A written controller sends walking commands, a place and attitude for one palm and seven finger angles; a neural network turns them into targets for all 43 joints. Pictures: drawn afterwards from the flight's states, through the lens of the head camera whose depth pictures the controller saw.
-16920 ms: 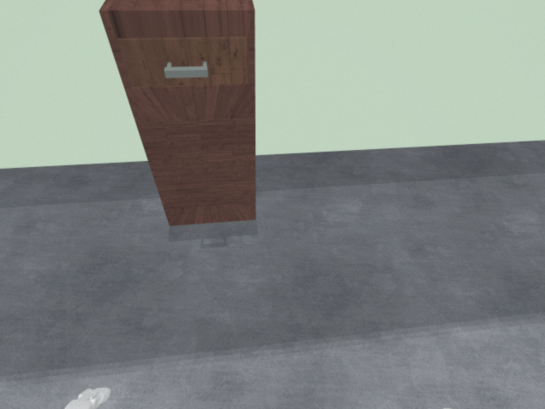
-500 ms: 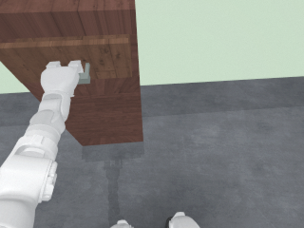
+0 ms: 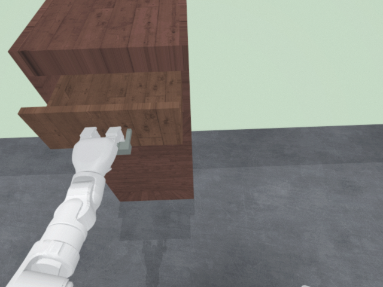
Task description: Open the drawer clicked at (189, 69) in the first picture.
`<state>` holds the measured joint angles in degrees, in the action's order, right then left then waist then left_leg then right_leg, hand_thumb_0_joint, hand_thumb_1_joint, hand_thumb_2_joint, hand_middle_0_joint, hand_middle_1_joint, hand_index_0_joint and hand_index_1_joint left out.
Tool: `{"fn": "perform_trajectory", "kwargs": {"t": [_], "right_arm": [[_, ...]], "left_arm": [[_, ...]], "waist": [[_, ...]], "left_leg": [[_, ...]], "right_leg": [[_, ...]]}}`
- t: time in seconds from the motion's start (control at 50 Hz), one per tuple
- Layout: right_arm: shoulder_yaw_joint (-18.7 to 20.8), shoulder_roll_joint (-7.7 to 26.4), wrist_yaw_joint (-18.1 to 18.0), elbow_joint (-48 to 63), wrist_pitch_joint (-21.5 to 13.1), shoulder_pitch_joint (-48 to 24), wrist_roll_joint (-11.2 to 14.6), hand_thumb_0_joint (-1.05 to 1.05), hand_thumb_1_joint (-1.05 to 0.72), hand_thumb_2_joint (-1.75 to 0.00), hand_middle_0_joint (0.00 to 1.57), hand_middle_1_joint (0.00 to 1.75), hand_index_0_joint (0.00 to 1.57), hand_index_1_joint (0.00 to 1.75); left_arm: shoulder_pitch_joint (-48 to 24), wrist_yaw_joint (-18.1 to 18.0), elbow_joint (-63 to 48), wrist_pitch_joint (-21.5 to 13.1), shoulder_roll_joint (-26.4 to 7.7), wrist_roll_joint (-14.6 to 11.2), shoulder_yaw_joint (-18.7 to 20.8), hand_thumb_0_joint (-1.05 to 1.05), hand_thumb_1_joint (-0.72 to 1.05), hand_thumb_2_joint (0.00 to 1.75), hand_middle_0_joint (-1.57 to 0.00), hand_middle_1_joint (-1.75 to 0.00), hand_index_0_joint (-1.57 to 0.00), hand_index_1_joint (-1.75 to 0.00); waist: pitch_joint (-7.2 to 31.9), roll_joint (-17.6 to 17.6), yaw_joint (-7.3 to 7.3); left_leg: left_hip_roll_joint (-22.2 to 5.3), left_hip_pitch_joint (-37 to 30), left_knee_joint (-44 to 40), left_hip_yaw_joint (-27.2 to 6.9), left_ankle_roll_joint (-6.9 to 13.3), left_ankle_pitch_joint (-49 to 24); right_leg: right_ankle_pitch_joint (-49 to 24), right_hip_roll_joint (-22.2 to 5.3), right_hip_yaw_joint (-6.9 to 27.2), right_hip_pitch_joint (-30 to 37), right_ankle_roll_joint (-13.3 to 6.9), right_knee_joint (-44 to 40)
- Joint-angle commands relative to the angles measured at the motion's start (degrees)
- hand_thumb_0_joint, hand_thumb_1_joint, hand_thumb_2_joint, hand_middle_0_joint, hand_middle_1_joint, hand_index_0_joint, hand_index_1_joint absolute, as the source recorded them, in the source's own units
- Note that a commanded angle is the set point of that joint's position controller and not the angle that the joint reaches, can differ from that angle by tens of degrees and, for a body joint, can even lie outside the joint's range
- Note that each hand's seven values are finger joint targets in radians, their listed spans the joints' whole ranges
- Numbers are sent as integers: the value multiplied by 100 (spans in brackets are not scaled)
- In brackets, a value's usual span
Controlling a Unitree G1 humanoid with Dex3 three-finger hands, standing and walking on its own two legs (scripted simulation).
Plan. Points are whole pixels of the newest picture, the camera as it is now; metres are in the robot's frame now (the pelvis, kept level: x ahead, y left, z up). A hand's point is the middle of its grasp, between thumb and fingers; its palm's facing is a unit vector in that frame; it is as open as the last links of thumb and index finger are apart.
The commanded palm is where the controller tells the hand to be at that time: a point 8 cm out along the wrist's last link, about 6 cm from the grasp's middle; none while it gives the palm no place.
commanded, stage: pull the drawer open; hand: left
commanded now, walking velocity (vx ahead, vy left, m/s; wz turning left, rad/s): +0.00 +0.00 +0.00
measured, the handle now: (105, 141) +0.43 +0.22 +0.02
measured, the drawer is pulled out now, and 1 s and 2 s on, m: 0.12 0.30 0.30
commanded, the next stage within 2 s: open the thumb to release the handle in 1.10 s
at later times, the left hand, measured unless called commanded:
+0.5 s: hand (97, 206) +0.28 +0.21 +0.00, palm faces +0.00 -0.06 -1.00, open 5.5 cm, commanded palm +0.24 +0.21 +0.06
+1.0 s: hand (89, 250) +0.20 +0.20 +0.01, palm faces +0.01 -0.10 -0.99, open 5.8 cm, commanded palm +0.15 +0.20 +0.06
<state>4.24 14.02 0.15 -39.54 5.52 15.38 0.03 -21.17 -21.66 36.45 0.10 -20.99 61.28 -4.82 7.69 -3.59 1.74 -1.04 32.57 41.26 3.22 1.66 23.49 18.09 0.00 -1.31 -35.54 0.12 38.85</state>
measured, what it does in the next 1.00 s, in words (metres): stands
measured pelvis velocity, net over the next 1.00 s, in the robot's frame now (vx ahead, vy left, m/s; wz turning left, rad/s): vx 0.00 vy -0.03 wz -0.02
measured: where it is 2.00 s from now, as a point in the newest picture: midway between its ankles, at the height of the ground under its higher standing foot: outside the picture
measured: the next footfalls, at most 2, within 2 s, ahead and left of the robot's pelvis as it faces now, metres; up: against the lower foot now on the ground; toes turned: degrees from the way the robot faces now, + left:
none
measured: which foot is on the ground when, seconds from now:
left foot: down 0.00-1.00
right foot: down 0.00-1.00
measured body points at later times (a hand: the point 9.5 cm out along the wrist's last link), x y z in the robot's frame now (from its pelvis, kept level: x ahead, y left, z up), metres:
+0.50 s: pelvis -0.01 -0.02 +0.00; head +0.03 -0.04 +0.45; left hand +0.28 +0.21 +0.06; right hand +0.17 -0.25 -0.11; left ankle -0.04 +0.10 -0.71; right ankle +0.00 -0.13 -0.71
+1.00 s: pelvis +0.00 -0.03 +0.00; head +0.03 -0.05 +0.44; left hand +0.19 +0.20 +0.06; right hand +0.22 -0.25 -0.10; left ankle -0.04 +0.10 -0.71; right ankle +0.00 -0.13 -0.71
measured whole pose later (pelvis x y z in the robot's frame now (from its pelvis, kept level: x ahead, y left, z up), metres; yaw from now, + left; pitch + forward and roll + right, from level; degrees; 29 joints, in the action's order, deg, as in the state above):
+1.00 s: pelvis +0.00 -0.03 +0.00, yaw -1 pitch +9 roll +1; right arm 1.5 12.8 1.2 -34.2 2.2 4.7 -2.3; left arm 26.4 -23.6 -5.5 0.7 -18.8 61.1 -2.9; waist 6.1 -2.0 -3.2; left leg -1.9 25.6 41.9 4.3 -0.5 25.1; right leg 21.5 0.9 -0.1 -31.2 -1.9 43.8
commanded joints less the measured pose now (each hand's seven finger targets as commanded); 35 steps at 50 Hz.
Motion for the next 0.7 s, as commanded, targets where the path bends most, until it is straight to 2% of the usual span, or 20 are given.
{"fn": "perform_trajectory", "kwargs": {"t": [0.0,0.02,0.06,0.1,0.12,0.14,0.18,0.22,0.26,0.3,0.36,0.42,0.44,0.46,0.48,0.52,0.58,0.62,0.66,0.68], "right_arm": [[223,791,-96,651,-218,-44,3,0,-90,-90,20,30,20,30],[212,767,-101,690,-234,-116,3,0,-90,-90,20,30,20,30],[185,783,-135,715,-235,-238,9,0,-90,-90,20,30,20,30],[154,740,-150,772,-258,-361,11,0,-90,-90,20,30,20,30],[146,713,-158,806,-271,-440,7,0,-90,-90,20,30,20,30],[134,713,-162,828,-280,-487,1,0,-90,-90,20,30,20,30],[126,689,-181,908,-292,-609,-20,0,-90,-90,20,30,20,30],[97,641,-166,968,-319,-725,-22,0,-90,-90,20,30,20,30],[66,657,-167,1021,-330,-852,-26,0,-90,-90,20,30,20,30],[36,617,-160,1056,-361,-957,-35,0,-90,-90,20,30,20,30],[4,644,-205,1051,-384,-1042,-74,0,-90,-90,20,30,20,30],[-17,585,-209,1078,-427,-1127,-80,0,-90,-90,20,30,20,30],[-10,577,-209,1097,-454,-1152,-95,0,-90,-90,20,30,20,30],[-2,589,-211,1109,-457,-1189,-98,0,-90,-90,20,30,20,30],[-17,555,-199,1123,-464,-1221,-96,0,-90,-90,20,30,20,30],[-23,560,-202,1113,-495,-1267,-93,0,-90,-90,20,30,20,30],[-33,538,-183,1169,-537,-1367,-117,0,-90,-90,20,30,20,30],[-33,511,-141,1219,-577,-1424,-129,0,-90,-90,20,30,20,30],[-25,519,-118,1241,-589,-1499,-137,0,-90,-90,20,30,20,30],[-37,502,-94,1282,-601,-1508,-152,0,-90,-90,20,30,20,30]], "left_arm": [[-1340,-285,-1510,99,-816,-44,261,0,90,90,-40,-135,-40,-135],[-1168,-275,-1520,133,-675,-50,163,0,90,90,-40,-135,-40,-135],[-1151,-273,-1618,186,-743,-46,207,0,90,90,-40,-135,-40,-135],[-1221,-270,-1756,215,-611,-21,59,0,90,90,-40,-135,-40,-135],[-1016,-270,-1723,238,-567,10,52,0,90,90,-40,-135,-40,-135],[-1011,-266,-1861,240,-517,2,-3,0,90,90,-40,-135,-40,-135],[-675,-262,-2163,240,-735,31,198,0,90,90,-40,-135,-40,-135],[-295,-220,-2352,252,-433,-34,-6,0,90,90,-40,-135,-40,-135],[158,-181,-2470,242,-531,-55,120,0,90,90,-40,-135,-40,-135],[193,-167,-2664,226,-377,-59,-33,0,90,90,-40,-135,-40,-135],[519,-176,-2746,213,-720,-22,302,0,90,90,-40,-135,-40,-135],[784,-187,-2975,184,-622,-13,242,0,90,90,-40,-135,-40,-135],[993,-192,-3110,164,-627,-24,274,0,90,90,-40,-135,-40,-135],[1298,-209,-3196,166,-776,-33,459,0,90,90,-40,-135,-40,-135],[1566,-205,-3259,190,-659,-48,374,0,90,90,-40,-135,-40,-135],[1671,-205,-3457,172,-667,-104,407,0,90,90,-40,-135,-40,-135],[2165,-237,-3837,146,-633,-113,428,0,90,90,-40,-135,-40,-135],[2838,-265,-4124,150,-514,-136,402,0,90,90,-40,-135,-40,-135],[3327,-288,-4359,152,-598,-141,561,0,90,90,-40,-135,-40,-135],[3534,-301,-4595,142,-493,-143,461,0,90,90,-40,-135,-40,-135]], "waist": [[1825,41,-57],[1793,133,-73],[1744,169,-84],[1595,114,-86],[1556,184,-128],[1595,218,-128],[1844,54,-274],[1730,120,-277],[1547,260,-337],[1300,233,-306],[1296,344,-392],[1193,353,-419],[1264,273,-476],[1369,295,-535],[1308,254,-545],[1176,369,-508],[1185,264,-581],[1220,295,-652],[1242,380,-689],[1210,378,-679]], "left_leg": [[49,-1339,-348,-294,-53,-3462],[64,-1342,-365,-280,-46,-3356],[65,-1375,-408,-308,-69,-3315],[92,-1386,-436,-282,-72,-3088],[106,-1381,-444,-272,-63,-3034],[115,-1410,-462,-268,-63,-2987],[140,-1514,-457,-222,-71,-3131],[141,-1526,-456,-227,-70,-3205],[159,-1409,-489,-222,-70,-3052],[173,-1375,-540,-202,-57,-2727],[219,-1257,-592,-177,-55,-2445],[247,-1190,-627,-149,-55,-2147],[257,-1216,-613,-136,-51,-2227],[252,-1244,-609,-142,-62,-2351],[263,-1246,-603,-121,-60,-2346],[269,-1174,-605,-121,-63,-2212],[253,-1223,-631,-123,-80,-2282],[254,-1238,-586,-112,-81,-2416],[251,-1243,-567,-110,-91,-2492],[248,-1240,-538,-108,-86,-2507]], "right_leg": [[-2046,253,-169,1181,-217,-146],[-1993,248,-177,1208,-214,-168],[-1930,239,-173,1242,-227,-185],[-1817,224,-182,1174,-229,-198],[-1762,222,-184,1184,-230,-220],[-1784,217,-174,1236,-232,-228],[-1938,201,-121,1463,-245,-199],[-2015,196,-131,1473,-239,-213],[-1962,200,-108,1545,-242,-248],[-1789,191,-125,1432,-232,-291],[-1746,198,-63,1623,-250,-312],[-1603,185,-45,1625,-248,-325],[-1700,177,-25,1694,-252,-312],[-1783,186,10,1812,-260,-302],[-1860,171,16,1813,-249,-302],[-1866,168,38,1802,-231,-316],[-1872,160,66,1823,-243,-291],[-1995,163,56,1861,-242,-244],[-2078,176,128,1908,-242,-244],[-2139,158,127,1864,-229,-204]]}}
